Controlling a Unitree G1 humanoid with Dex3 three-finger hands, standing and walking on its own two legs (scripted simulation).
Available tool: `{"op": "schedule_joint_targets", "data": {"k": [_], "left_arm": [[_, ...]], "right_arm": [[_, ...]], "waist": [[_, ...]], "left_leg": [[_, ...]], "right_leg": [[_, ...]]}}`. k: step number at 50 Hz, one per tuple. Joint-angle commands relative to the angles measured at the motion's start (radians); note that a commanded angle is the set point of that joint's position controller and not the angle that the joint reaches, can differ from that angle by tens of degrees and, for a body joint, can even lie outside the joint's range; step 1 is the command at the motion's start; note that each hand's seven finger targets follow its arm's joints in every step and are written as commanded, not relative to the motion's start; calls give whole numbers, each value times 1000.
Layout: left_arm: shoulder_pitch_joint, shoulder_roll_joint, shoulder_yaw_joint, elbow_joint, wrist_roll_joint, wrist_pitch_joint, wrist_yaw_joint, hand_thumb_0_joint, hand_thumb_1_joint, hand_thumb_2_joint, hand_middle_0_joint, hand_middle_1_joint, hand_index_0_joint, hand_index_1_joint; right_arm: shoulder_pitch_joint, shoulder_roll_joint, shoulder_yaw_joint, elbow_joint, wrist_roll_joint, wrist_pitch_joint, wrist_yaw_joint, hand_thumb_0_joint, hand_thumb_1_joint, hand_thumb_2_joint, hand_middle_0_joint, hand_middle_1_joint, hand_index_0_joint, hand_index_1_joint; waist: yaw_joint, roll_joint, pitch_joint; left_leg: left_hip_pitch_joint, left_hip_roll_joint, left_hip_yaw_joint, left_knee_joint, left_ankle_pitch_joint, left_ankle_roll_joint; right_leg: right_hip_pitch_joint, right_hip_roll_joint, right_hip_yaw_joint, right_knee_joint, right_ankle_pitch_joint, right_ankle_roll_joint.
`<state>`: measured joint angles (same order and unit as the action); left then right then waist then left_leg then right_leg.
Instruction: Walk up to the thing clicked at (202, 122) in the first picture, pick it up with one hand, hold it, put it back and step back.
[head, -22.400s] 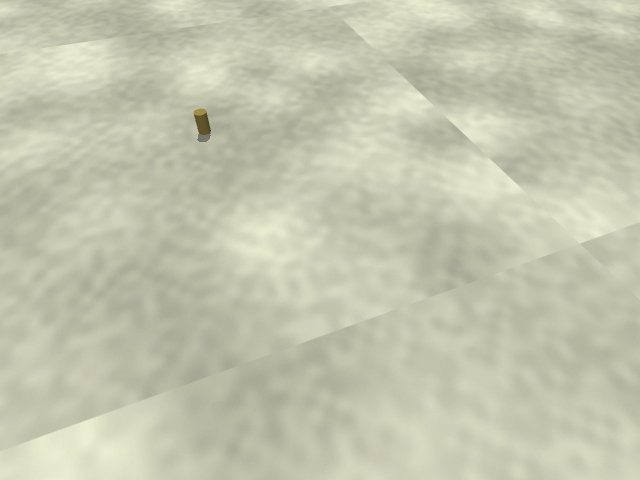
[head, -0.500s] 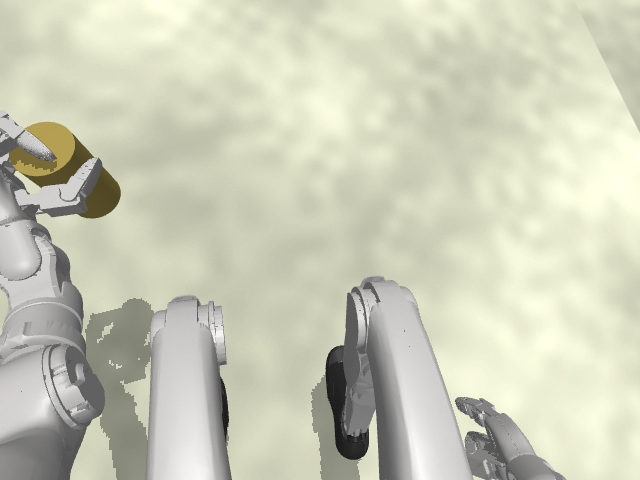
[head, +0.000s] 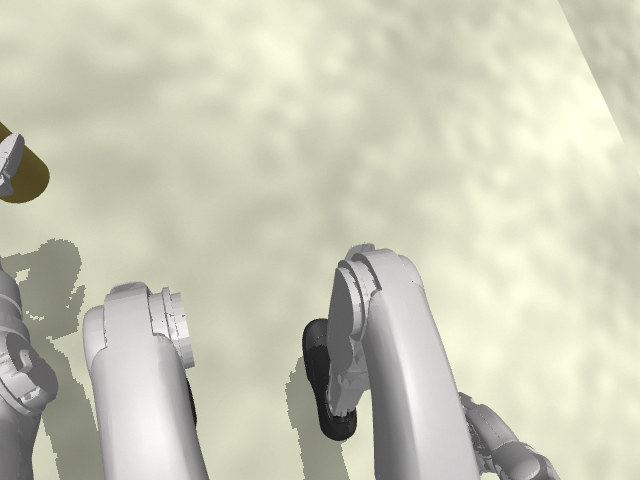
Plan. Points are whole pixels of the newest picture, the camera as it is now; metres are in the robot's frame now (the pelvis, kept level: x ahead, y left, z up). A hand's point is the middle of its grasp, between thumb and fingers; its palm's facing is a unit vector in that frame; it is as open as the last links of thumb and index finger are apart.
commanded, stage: crouch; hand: left
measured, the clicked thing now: out of the picture +0.48 +0.30 -0.11
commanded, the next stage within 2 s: lower in 0.28 s
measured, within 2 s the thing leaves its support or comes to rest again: neither
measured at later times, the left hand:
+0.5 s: hand out of the picture +0.49 +0.31 -0.13, palm faces +0.49 -0.87 -0.03, open 6.1 cm
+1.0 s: hand (11, 172) +0.49 +0.31 -0.19, palm faces +0.50 -0.87 -0.02, open 5.9 cm
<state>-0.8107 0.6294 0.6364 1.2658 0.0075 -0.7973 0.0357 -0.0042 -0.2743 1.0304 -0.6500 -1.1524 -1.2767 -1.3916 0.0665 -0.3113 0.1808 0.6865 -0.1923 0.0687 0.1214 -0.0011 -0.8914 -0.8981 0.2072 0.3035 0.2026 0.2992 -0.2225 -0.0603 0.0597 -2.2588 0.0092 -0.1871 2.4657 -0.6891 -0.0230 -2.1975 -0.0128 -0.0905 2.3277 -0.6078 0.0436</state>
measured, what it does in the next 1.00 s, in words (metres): stands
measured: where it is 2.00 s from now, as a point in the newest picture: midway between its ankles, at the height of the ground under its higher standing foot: (259, 426)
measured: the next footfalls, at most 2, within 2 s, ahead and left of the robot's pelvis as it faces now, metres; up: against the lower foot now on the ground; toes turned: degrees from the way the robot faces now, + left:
none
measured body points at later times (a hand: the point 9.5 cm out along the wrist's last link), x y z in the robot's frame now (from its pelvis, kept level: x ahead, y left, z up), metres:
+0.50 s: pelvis +0.00 +0.01 -0.02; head +0.25 +0.12 +0.34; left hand +0.46 +0.36 -0.12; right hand +0.09 -0.28 -0.09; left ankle +0.08 +0.13 -0.29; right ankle +0.12 -0.13 -0.29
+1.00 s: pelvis -0.01 +0.02 -0.03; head +0.26 +0.15 +0.30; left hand +0.46 +0.35 -0.18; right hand +0.10 -0.27 -0.08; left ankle +0.08 +0.13 -0.29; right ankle +0.12 -0.13 -0.29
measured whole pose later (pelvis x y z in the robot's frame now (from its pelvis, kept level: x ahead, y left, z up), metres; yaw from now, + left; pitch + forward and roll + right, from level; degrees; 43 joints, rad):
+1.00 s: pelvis -0.01 +0.02 -0.03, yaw -6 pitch +17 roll -16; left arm -0.81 0.94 0.69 1.51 -0.01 -0.99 0.08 0.00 -0.30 1.07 -0.64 -1.20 -1.42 -1.52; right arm -0.11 -0.39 0.46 0.56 -0.32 0.09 0.13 0.00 -0.91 -0.90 0.21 0.30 0.20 0.30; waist -0.31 -0.23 0.30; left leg -2.25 0.01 -0.33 2.64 -0.72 -0.01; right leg -2.13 0.04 -0.19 2.38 -0.58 0.08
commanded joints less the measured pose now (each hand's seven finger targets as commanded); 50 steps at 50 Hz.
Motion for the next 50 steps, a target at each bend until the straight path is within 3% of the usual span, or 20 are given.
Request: {"op": "schedule_joint_targets", "data": {"k": [1,4,5,7,11,14,16,17,18,19,21,23,25,27,30,31,34,38,49,50], "left_arm": [[-280,267,23,-199,-22,-84,4,0,386,1306,-1254,-1433,-1299,-1404],[-265,278,21,-187,-12,-86,0,0,423,1307,-1250,-1424,-1296,-1395],[-271,252,-7,-176,-12,-87,-3,0,442,1301,-1271,-1427,-1316,-1397],[-266,317,32,-191,-4,-94,3,0,438,1318,-1269,-1430,-1310,-1404],[-271,286,14,-188,-12,-104,9,0,437,1338,-1298,-1462,-1340,-1436],[-254,324,30,-186,-11,-109,8,0,457,1323,-1302,-1450,-1343,-1424],[-274,315,11,-192,-17,-117,5,0,441,1326,-1308,-1459,-1350,-1432],[-235,335,38,-161,-15,-112,9,0,448,1338,-1311,-1463,-1351,-1439],[-236,343,36,-157,-15,-113,10,0,462,1338,-1311,-1465,-1353,-1438],[-273,318,7,-165,-14,-119,8,0,449,1341,-1331,-1476,-1370,-1451],[-238,358,38,-141,-14,-124,11,0,426,1334,-1346,-1476,-1369,-1466],[-208,322,24,-71,-22,-124,13,0,410,1349,-1347,-1492,-1376,-1479],[-244,354,18,-69,-28,-145,13,0,401,1338,-1365,-1497,-1395,-1482],[-224,421,58,-43,-29,-160,19,0,423,1351,-1370,-1504,-1402,-1488],[-240,415,41,-28,-28,-189,16,0,427,1375,-1397,-1531,-1427,-1517],[-253,452,53,-23,-22,-197,21,0,406,1368,-1404,-1530,-1432,-1517],[-226,481,65,12,-15,-213,34,0,401,1383,-1386,-1529,-1414,-1518],[-225,492,51,31,-21,-243,27,0,462,1391,-1392,-1530,-1419,-1517],[-218,560,49,106,-25,-284,43,0,428,1394,-1426,-1545,-1452,-1536],[-202,569,61,111,-28,-288,46,0,447,1407,-1423,-1550,-1450,-1540]], "right_arm": [[141,-280,-63,-31,-16,3,-9,0,-889,-901,200,300,200,300],[145,-290,-55,-28,-24,7,-9,0,-889,-902,201,300,200,300],[131,-294,-52,-27,-24,7,-7,0,-896,-902,201,300,200,300],[125,-311,-47,-34,-29,12,-7,0,-894,-902,201,300,200,300],[108,-329,-32,-51,-39,16,2,0,-894,-903,201,300,200,300],[107,-335,-22,-47,-45,21,1,0,-896,-903,201,300,200,300],[93,-334,-10,-55,-50,20,3,0,-898,-903,201,300,200,300],[106,-335,-7,-50,-50,21,2,0,-894,-903,201,300,200,300],[85,-339,-6,-54,-52,20,2,0,-899,-903,201,300,200,300],[81,-343,-1,-64,-54,21,4,0,-898,-903,201,300,200,300],[71,-352,4,-63,-57,24,4,0,-908,-906,200,300,200,300],[72,-357,21,-68,-62,26,5,0,-905,-905,200,300,200,300],[49,-355,41,-77,-66,25,4,0,-907,-904,200,300,200,300],[43,-362,56,-78,-71,24,0,0,-907,-904,200,300,200,300],[16,-372,75,-90,-86,22,1,0,-908,-905,200,300,200,300],[4,-376,82,-94,-90,24,-1,0,-909,-905,200,300,200,300],[-6,-389,100,-96,-103,30,1,0,-906,-906,200,300,200,300],[-30,-404,127,-108,-116,31,-2,0,-907,-907,200,300,200,300],[-93,-433,183,-131,-142,41,-10,0,-906,-905,200,300,200,300],[-99,-434,188,-136,-144,42,-10,0,-902,-904,200,300,200,300]], "waist": [[-23,303,-673],[-36,309,-643],[-37,317,-607],[-30,357,-611],[-55,375,-588],[-53,375,-596],[-71,373,-584],[-61,368,-588],[-59,362,-568],[-81,368,-549],[-70,366,-549],[-96,328,-519],[-103,314,-496],[-96,305,-516],[-116,332,-496],[-111,347,-486],[-115,374,-463],[-145,384,-451],[-179,388,-376],[-171,388,-382]], "left_leg": [[377,14,72,-269,116,23],[373,19,62,-257,129,23],[375,19,58,-268,102,19],[412,24,43,-270,120,12],[438,29,18,-270,120,5],[432,29,23,-247,152,7],[407,28,28,-231,156,11],[407,29,28,-227,174,11],[401,31,26,-226,156,12],[404,32,16,-236,132,10],[406,33,13,-229,124,10],[385,34,7,-215,130,13],[348,32,8,-203,112,19],[352,36,6,-182,138,21],[382,43,-9,-185,143,14],[387,45,-12,-192,126,11],[401,49,-23,-193,131,4],[423,55,-36,-175,161,3],[426,70,-73,-165,161,-1],[434,71,-76,-166,163,-2]], "right_leg": [[400,39,-78,-180,134,-59],[393,40,-85,-170,146,-58],[352,38,-93,-166,122,-60],[338,38,-102,-147,136,-65],[317,35,-119,-128,144,-65],[342,39,-118,-121,170,-64],[364,42,-117,-124,174,-62],[383,43,-115,-125,189,-62],[358,43,-119,-123,171,-61],[340,42,-127,-122,154,-62],[339,44,-130,-120,152,-62],[356,47,-139,-122,160,-58],[366,52,-144,-125,144,-56],[407,56,-140,-121,167,-52],[390,59,-153,-110,169,-55],[379,60,-162,-108,152,-56],[379,63,-175,-97,157,-56],[398,66,-189,-91,192,-50],[404,76,-224,-82,200,-42],[411,77,-225,-86,200,-41]]}}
